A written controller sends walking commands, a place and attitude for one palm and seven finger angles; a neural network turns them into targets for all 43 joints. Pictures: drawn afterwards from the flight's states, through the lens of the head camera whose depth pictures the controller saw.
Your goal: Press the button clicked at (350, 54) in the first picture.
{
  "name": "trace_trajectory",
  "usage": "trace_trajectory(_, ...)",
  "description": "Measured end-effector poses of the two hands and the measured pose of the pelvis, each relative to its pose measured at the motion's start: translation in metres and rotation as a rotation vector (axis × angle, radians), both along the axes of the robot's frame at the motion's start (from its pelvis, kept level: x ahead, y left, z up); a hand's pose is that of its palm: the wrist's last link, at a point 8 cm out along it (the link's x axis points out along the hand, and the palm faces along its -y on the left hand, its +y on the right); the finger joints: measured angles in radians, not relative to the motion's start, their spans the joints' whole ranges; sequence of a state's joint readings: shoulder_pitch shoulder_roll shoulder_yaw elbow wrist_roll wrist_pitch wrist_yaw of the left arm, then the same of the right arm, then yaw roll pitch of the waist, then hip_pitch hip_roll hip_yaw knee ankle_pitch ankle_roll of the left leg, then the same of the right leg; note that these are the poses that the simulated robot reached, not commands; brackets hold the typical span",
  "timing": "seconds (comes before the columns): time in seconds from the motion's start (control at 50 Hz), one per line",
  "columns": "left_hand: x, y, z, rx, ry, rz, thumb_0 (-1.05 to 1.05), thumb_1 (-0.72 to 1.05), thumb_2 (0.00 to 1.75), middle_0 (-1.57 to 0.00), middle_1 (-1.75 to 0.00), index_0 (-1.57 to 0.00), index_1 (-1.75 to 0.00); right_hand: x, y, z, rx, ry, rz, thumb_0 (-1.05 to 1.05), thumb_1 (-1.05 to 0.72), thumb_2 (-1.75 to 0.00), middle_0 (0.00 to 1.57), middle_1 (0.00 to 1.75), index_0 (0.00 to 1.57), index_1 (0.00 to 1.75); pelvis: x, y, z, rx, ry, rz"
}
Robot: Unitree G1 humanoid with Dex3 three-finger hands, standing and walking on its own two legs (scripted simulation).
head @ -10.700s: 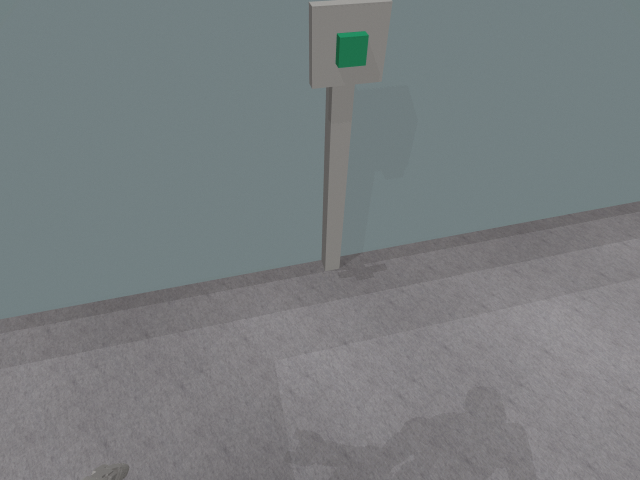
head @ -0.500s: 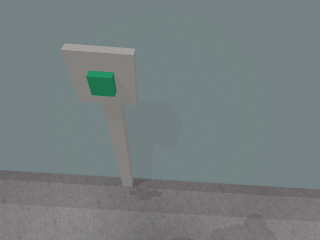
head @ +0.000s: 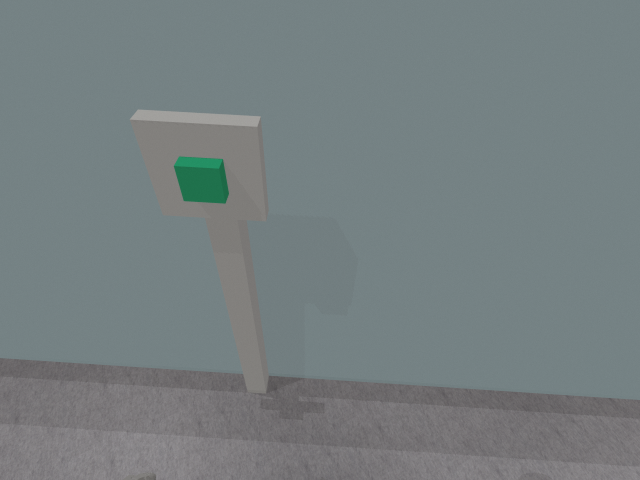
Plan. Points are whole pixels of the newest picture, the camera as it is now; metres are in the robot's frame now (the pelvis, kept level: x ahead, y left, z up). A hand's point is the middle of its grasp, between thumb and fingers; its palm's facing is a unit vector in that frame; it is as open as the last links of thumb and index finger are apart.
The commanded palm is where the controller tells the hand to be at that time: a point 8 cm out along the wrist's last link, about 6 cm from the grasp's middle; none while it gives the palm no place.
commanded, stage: come to a stop and stand still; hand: left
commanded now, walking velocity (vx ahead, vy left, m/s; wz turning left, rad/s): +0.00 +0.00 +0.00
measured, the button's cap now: (203, 179) +0.51 +0.21 +0.11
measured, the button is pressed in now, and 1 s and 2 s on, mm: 0 0 0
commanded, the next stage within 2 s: look again from close up in 0.36 s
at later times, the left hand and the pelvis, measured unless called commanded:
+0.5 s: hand out of the picture +0.05 +0.22 -0.15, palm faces -0.04 -0.95 -0.31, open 7.4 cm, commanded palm none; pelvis +0.00 -0.01 +0.01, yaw +0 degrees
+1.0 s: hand out of the picture +0.06 +0.20 -0.16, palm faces -0.04 -0.97 -0.25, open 7.4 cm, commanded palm none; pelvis +0.01 +0.00 +0.01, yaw -1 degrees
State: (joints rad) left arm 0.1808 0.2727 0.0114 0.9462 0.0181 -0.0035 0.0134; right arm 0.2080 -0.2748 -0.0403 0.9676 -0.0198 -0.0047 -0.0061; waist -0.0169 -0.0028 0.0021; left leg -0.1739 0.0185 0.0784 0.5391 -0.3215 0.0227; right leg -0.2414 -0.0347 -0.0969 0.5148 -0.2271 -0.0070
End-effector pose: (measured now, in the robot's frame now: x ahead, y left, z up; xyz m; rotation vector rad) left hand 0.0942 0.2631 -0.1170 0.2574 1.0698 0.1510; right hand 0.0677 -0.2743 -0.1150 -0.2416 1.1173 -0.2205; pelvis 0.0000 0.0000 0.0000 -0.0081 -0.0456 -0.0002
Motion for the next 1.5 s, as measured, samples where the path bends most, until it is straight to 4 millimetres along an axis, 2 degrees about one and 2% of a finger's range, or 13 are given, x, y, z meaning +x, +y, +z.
trace_trajectory(0.16,-0.004,0.011,0.014,0.047,0.006,-0.014,0.01,0.90,0.90,-0.20,-0.30,-0.20,-0.30,0.005,-0.023,0.010,-0.028,-0.011,0.040,0.00,-0.91,-0.90,0.20,0.30,0.20,0.30,-0.009,-0.006,0.006,0.009,0.002,0.002)
trace_trajectory(0.32,-0.028,0.015,0.013,0.066,0.092,0.003,0.01,0.90,0.90,-0.20,-0.30,-0.20,-0.30,-0.011,-0.029,0.004,-0.018,0.070,0.045,0.00,-0.91,-0.90,0.20,0.30,0.20,0.30,-0.010,-0.011,0.008,0.011,0.010,0.003)
trace_trajectory(0.46,-0.047,0.006,0.005,0.045,0.172,0.018,0.01,0.90,0.90,-0.20,-0.30,-0.20,-0.30,-0.029,-0.023,-0.004,0.008,0.155,0.030,0.00,-0.91,-0.90,0.20,0.30,0.20,0.30,-0.006,-0.013,0.010,0.010,0.014,0.002)
trace_trajectory(0.58,-0.053,-0.005,-0.002,0.015,0.205,0.022,0.01,0.90,0.90,-0.20,-0.30,-0.20,-0.30,-0.036,-0.014,-0.006,0.026,0.189,0.013,0.00,-0.91,-0.90,0.20,0.30,0.20,0.30,-0.001,-0.013,0.011,0.008,0.012,-0.001)
trace_trajectory(0.82,-0.044,-0.018,-0.010,-0.030,0.194,0.013,0.01,0.90,0.90,-0.20,-0.30,-0.20,-0.30,-0.026,0.001,-0.004,0.036,0.167,0.000,0.00,-0.91,-0.90,0.20,0.30,0.20,0.30,0.005,-0.008,0.011,0.005,0.008,-0.008)
trace_trajectory(1.06,-0.043,-0.007,-0.011,-0.020,0.195,0.016,0.00,0.90,0.90,-0.20,-0.30,-0.20,-0.30,-0.020,0.009,-0.003,0.031,0.147,-0.007,0.00,-0.91,-0.90,0.20,0.30,0.20,0.30,0.007,0.000,0.011,0.002,0.010,-0.014)
trace_trajectory(1.1,-0.021,-0.003,0.008,-0.049,0.009,0.119,0.01,0.90,0.90,-0.21,-0.30,-0.20,-0.30,-0.012,0.013,0.001,0.019,0.053,-0.002,0.00,-0.91,-0.90,0.20,0.30,0.20,0.30,0.005,0.002,0.009,0.008,0.005,-0.010)
trace_trajectory(1.2,0.052,-0.003,0.097,-0.081,-0.641,0.134,0.02,0.91,0.90,-0.25,-0.35,-0.25,-0.35,0.029,0.026,0.012,0.036,-0.258,0.061,0.01,-0.91,-0.90,0.20,0.30,0.20,0.30,-0.001,0.003,-0.001,0.016,0.051,0.024)
trace_trajectory(1.26,0.072,-0.011,0.120,-0.140,-0.914,0.036,0.01,0.91,0.90,-0.30,-0.41,-0.30,-0.41,0.058,0.030,0.016,0.056,-0.401,0.107,0.01,-0.91,-0.90,0.20,0.30,0.20,0.30,-0.008,-0.001,-0.016,0.020,0.123,0.016)
trace_trajectory(1.3,0.073,-0.019,0.119,-0.179,-1.027,-0.063,0.01,0.91,0.90,-0.34,-0.46,-0.34,-0.46,0.078,0.031,0.017,0.062,-0.484,0.143,0.01,-0.91,-0.90,0.20,0.30,0.20,0.30,-0.012,-0.004,-0.029,0.023,0.169,0.007)
trace_trajectory(1.36,0.063,-0.026,0.099,-0.226,-1.053,-0.182,0.00,0.91,0.90,-0.41,-0.53,-0.41,-0.53,0.104,0.029,0.014,0.056,-0.572,0.192,0.01,-0.91,-0.90,0.20,0.30,0.20,0.30,-0.016,-0.009,-0.051,0.022,0.219,0.002)
trace_trajectory(1.44,0.042,-0.020,0.073,-0.266,-0.970,-0.118,0.01,0.90,0.90,-0.52,-0.65,-0.52,-0.65,0.129,0.027,0.010,0.032,-0.619,0.227,0.01,-0.91,-0.90,0.20,0.30,0.20,0.30,-0.014,-0.013,-0.069,0.008,0.245,0.011)
trace_trajectory(1.5,0.033,-0.014,0.077,-0.229,-0.966,-0.061,0.01,0.90,0.90,-0.60,-0.73,-0.60,-0.73,0.139,0.029,0.006,0.022,-0.610,0.243,0.01,-0.91,-0.90,0.20,0.30,0.20,0.30,-0.011,-0.015,-0.073,-0.013,0.248,0.025)
